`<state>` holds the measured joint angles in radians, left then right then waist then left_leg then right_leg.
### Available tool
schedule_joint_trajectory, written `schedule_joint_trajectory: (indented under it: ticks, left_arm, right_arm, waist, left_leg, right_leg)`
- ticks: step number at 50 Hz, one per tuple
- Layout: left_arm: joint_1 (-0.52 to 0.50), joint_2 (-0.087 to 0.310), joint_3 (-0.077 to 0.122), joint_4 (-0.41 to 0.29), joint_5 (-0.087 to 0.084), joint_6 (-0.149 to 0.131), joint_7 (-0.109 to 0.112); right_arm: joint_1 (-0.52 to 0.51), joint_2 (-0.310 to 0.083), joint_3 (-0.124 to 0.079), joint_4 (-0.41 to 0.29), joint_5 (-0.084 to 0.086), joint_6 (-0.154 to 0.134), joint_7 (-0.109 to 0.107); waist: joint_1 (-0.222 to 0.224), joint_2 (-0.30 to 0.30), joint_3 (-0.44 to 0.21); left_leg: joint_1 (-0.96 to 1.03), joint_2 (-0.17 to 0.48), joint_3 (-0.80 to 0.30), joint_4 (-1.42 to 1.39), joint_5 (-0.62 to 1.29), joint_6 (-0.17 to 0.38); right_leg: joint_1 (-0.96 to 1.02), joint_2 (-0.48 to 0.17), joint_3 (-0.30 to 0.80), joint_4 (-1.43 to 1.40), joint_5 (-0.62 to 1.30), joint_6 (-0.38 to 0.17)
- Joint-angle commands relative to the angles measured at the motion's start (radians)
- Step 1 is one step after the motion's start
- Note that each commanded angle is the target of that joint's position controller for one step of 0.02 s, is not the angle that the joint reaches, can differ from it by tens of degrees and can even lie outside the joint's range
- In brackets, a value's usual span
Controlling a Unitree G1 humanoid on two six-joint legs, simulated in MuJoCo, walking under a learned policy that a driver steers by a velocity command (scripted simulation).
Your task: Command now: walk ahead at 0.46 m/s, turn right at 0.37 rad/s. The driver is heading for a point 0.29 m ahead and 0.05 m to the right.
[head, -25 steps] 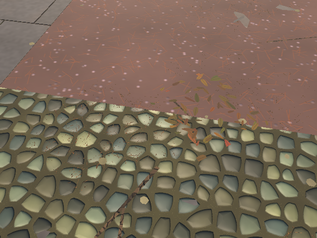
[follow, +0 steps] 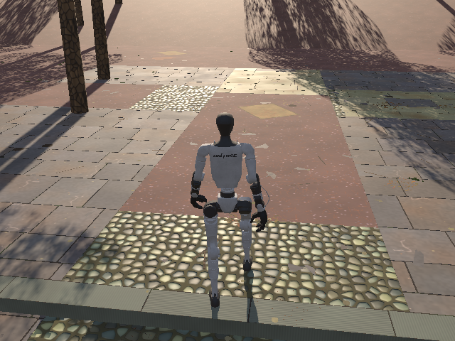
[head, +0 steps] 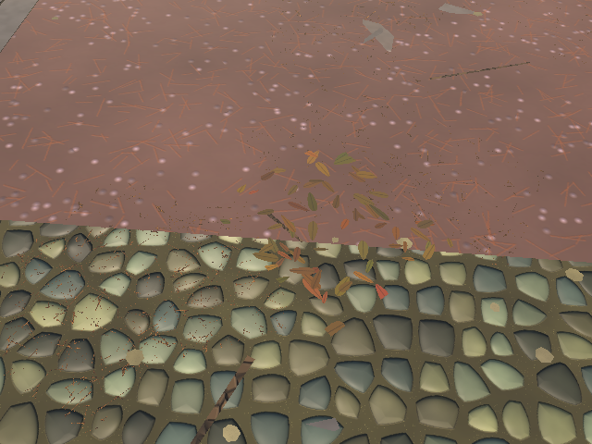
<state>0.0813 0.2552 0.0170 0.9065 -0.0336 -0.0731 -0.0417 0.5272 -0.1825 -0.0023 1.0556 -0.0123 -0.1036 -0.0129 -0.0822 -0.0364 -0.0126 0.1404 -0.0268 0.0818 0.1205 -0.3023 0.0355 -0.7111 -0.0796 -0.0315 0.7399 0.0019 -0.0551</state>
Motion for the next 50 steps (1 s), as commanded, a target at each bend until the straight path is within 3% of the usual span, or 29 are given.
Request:
schedule_joint_trajectory:
  ticks: [1, 2, 4, 5, 6, 7, 8, 9, 10, 11, 12, 13, 15, 18, 20, 24, 27, 28, 29, 30, 31, 33, 35, 41, 50]
  left_arm:
    - [-0.212, 0.015, -0.009, -0.134, -0.004, -0.017, -0.022]
    - [-0.214, 0.026, -0.005, -0.146, -0.003, -0.021, -0.029]
    - [-0.17, 0.067, 0.016, -0.156, 0.0, -0.025, -0.037]
    - [-0.068, 0.099, 0.034, -0.133, 0.005, -0.025, -0.038]
    - [0.097, 0.14, 0.061, -0.084, 0.004, -0.024, -0.032]
    - [0.233, 0.187, 0.082, -0.055, 0.012, -0.015, -0.015]
    - [0.333, 0.289, 0.096, -0.041, 0.055, -0.004, 0.003]
    - [0.333, 0.23, 0.08, -0.033, 0.057, 0.004, 0.014]
    - [0.246, 0.192, 0.069, -0.052, 0.045, 0.006, 0.016]
    - [0.144, 0.149, 0.057, -0.069, 0.029, 0.001, 0.015]
    - [0.088, 0.112, 0.044, -0.077, 0.024, -0.006, 0.011]
    - [0.052, 0.101, 0.039, -0.079, 0.031, -0.013, 0.008]
    - [0.015, 0.107, 0.04, -0.073, 0.044, -0.021, 0.004]
    - [0.019, 0.115, 0.04, -0.049, 0.061, -0.027, 0.014]
    - [0.026, 0.12, 0.039, -0.04, 0.057, -0.016, 0.026]
    - [0.071, 0.133, 0.039, -0.007, 0.05, 0.007, 0.036]
    - [0.058, 0.11, 0.028, 0.008, 0.03, 0.02, 0.04]
    - [0.099, 0.078, 0.016, 0.02, 0.029, 0.019, 0.041]
    - [0.16, 0.049, 0.006, 0.024, 0.051, 0.014, 0.042]
    - [0.255, 0.025, 0.006, 0.047, 0.059, 0.012, 0.043]
    - [0.216, 0.041, 0.006, 0.045, 0.053, 0.024, 0.052]
    - [0.153, 0.083, 0.017, 0.049, 0.042, 0.053, 0.062]
    - [0.161, 0.092, 0.021, 0.067, 0.045, 0.071, 0.064]
    - [0.161, 0.075, 0.024, 0.106, 0.035, 0.061, 0.066]
    - [0.195, 0.058, 0.022, 0.159, 0.036, 0.072, 0.078]
  right_arm:
    - [0.054, -0.177, -0.034, -0.029, 0.009, -0.007, -0.008]
    - [0.043, -0.185, -0.038, -0.035, 0.012, -0.005, -0.008]
    - [0.01, -0.213, -0.047, -0.058, 0.007, 0.005, -0.012]
    - [0.0, -0.219, -0.05, -0.066, 0.002, 0.019, -0.017]
    - [-0.021, -0.225, -0.049, -0.079, -0.001, 0.033, -0.018]
    - [-0.04, -0.23, -0.046, -0.105, -0.003, 0.029, -0.014]
    - [0.073, -0.092, -0.004, -0.138, -0.022, 0.005, 0.008]
    - [0.108, -0.112, -0.005, -0.098, 0.01, -0.029, 0.022]
    - [-0.024, -0.185, -0.031, -0.138, 0.047, -0.041, 0.025]
    - [-0.112, -0.186, -0.03, -0.169, 0.053, -0.044, 0.014]
    - [-0.156, -0.199, -0.042, -0.173, 0.043, -0.035, -0.002]
    - [-0.139, -0.191, -0.051, -0.175, 0.037, -0.015, -0.015]
    - [-0.087, -0.135, -0.051, -0.17, 0.031, 0.022, -0.03]
    - [-0.11, -0.125, -0.055, -0.189, 0.012, 0.046, -0.045]
    - [-0.178, -0.12, -0.052, -0.208, 0.006, 0.05, -0.045]
    - [-0.287, -0.144, -0.056, -0.233, 0.018, 0.059, -0.034]
    - [-0.279, -0.157, -0.066, -0.231, 0.005, 0.055, -0.027]
    - [-0.268, -0.183, -0.074, -0.228, -0.006, 0.052, -0.028]
    - [-0.263, -0.239, -0.084, -0.236, -0.011, 0.052, -0.033]
    - [-0.3, -0.246, -0.082, -0.236, -0.012, 0.061, -0.033]
    - [-0.308, -0.176, -0.069, -0.226, -0.011, 0.063, -0.023]
    - [-0.362, -0.143, -0.063, -0.23, -0.006, 0.061, -0.01]
    - [-0.349, -0.16, -0.068, -0.216, 0.003, 0.054, -0.008]
    - [-0.324, -0.148, -0.072, -0.175, 0.011, 0.057, -0.019]
    - [-0.357, -0.129, -0.077, -0.132, 0.012, 0.081, -0.017]
  waist:
    - [-0.002, 0.12, 0.195]
    - [0.012, 0.128, 0.185]
    - [0.065, 0.168, 0.104]
    - [0.122, 0.196, 0.041]
    - [0.201, 0.2, -0.055]
    - [0.269, 0.178, -0.135]
    - [0.189, -0.114, -0.332]
    - [0.192, -0.08, -0.533]
    - [0.187, -0.041, -0.372]
    - [0.153, 0.011, -0.21]
    - [0.121, 0.077, -0.12]
    - [0.078, 0.062, -0.074]
    - [0.03, 0.014, -0.036]
    - [0.012, -0.03, -0.036]
    - [0.034, -0.046, -0.067]
    - [0.083, -0.05, -0.076]
    - [0.053, -0.033, -0.059]
    - [0.054, 0.003, -0.056]
    - [0.099, 0.095, -0.081]
    - [0.168, 0.234, -0.09]
    - [0.14, 0.253, -0.099]
    - [0.129, 0.18, -0.046]
    - [0.116, 0.135, -0.022]
    - [0.093, 0.062, -0.057]
    - [0.096, 0.036, -0.006]
  left_leg:
    - [-0.131, 0.254, -0.019, -0.069, 0.418, 0.098]
    - [-0.088, 0.263, 0.004, -0.033, 0.547, 0.092]
    - [-0.006, 0.281, 0.04, 0.109, 0.984, 0.07]
    - [0.011, 0.277, 0.047, 0.254, 1.184, 0.053]
    - [-0.021, 0.254, 0.056, 0.462, 1.252, 0.028]
    - [-0.23, 0.218, 0.045, 0.696, 1.076, -0.008]
    - [-0.679, 0.033, 0.037, 1.181, 0.129, -0.081]
    - [-0.708, -0.031, -0.186, 1.404, -0.308, -0.067]
    - [-0.745, 0.041, -0.214, 1.413, -0.252, -0.051]
    - [-0.772, 0.093, -0.177, 1.332, -0.191, -0.045]
    - [-0.749, 0.116, -0.153, 1.273, -0.156, -0.049]
    - [-0.673, 0.138, -0.146, 1.22, -0.124, -0.049]
    - [-0.571, 0.138, -0.132, 1.14, -0.092, -0.063]
    - [-0.558, 0.132, -0.114, 0.925, 0.024, -0.086]
    - [-0.542, 0.136, -0.11, 0.767, 0.123, -0.089]
    - [-0.498, 0.12, -0.114, 0.576, 0.197, -0.087]
    - [-0.391, 0.087, -0.096, 0.371, 0.242, -0.051]
    - [-0.319, 0.113, -0.129, 0.287, 0.375, -0.031]
    - [-0.239, 0.21, -0.223, 0.301, 0.582, -0.001]
    - [-0.216, 0.277, -0.282, 0.316, 0.603, 0.086]
    - [-0.286, 0.271, -0.306, 0.278, 0.408, 0.114]
    - [-0.371, 0.176, -0.231, 0.281, 0.242, 0.051]
    - [-0.368, 0.132, -0.178, 0.313, 0.26, 0.02]
    - [-0.277, 0.112, -0.145, 0.391, 0.481, 0.037]
    - [-0.3, 0.086, -0.122, 0.383, 0.397, 0.033]
  right_leg:
    - [0.026, 0.031, -0.047, -0.125, 0.043, -0.029]
    - [0.048, 0.044, -0.055, -0.15, 0.027, -0.048]
    - [0.154, 0.103, -0.097, -0.147, -0.029, -0.087]
    - [0.266, 0.145, -0.113, -0.142, -0.064, -0.103]
    - [0.462, 0.175, -0.113, -0.199, -0.006, -0.125]
    - [0.752, 0.097, 0.01, -0.218, 0.103, -0.158]
    - [1.218, -0.252, 0.479, -0.148, 0.422, -0.356]
    - [1.224, -0.361, 0.743, -0.286, 0.505, -0.428]
    - [1.045, -0.294, 0.545, -0.316, 0.56, -0.358]
    - [0.862, -0.248, 0.391, -0.347, 0.554, -0.302]
    - [0.701, -0.203, 0.306, -0.398, 0.509, -0.264]
    - [0.569, -0.165, 0.231, -0.447, 0.471, -0.242]
    - [0.4, -0.123, 0.149, -0.502, 0.456, -0.24]
    - [0.352, -0.084, 0.064, -0.5, 0.543, -0.23]
    - [0.391, -0.07, 0.039, -0.484, 0.505, -0.207]
    - [0.453, -0.102, 0.086, -0.478, 0.27, -0.188]
    - [0.452, -0.086, 0.117, -0.392, 0.056, -0.135]
    - [0.436, -0.042, 0.116, -0.347, -0.045, -0.081]
    - [0.401, 0.029, 0.08, -0.268, -0.201, -0.028]
    - [0.35, 0.094, 0.034, -0.239, -0.388, 0.013]
    - [0.402, 0.08, 0.029, -0.237, -0.364, 0.031]
    - [0.445, 0.068, 0.029, -0.274, -0.289, 0.034]
    - [0.442, 0.058, 0.043, -0.299, -0.26, 0.029]
    - [0.461, 0.046, 0.045, -0.283, -0.121, 0.034]
    - [0.471, 0.043, 0.04, -0.292, -0.143, 0.042]
